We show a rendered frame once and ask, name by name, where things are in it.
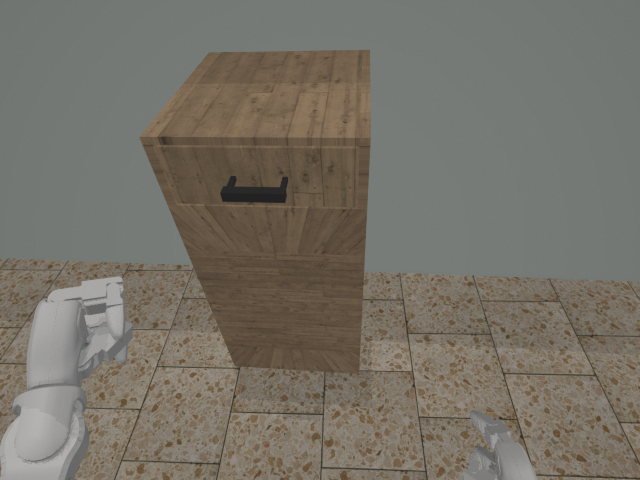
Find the left robot hand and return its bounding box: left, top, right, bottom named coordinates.
left=26, top=276, right=133, bottom=391

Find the handle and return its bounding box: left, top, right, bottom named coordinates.
left=220, top=176, right=288, bottom=203

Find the drawer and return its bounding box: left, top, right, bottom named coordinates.
left=156, top=145, right=358, bottom=207

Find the right robot hand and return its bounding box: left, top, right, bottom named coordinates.
left=463, top=410, right=538, bottom=480

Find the cabinet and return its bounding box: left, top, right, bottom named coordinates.
left=139, top=50, right=371, bottom=374

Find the left robot forearm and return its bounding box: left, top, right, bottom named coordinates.
left=0, top=384, right=89, bottom=480

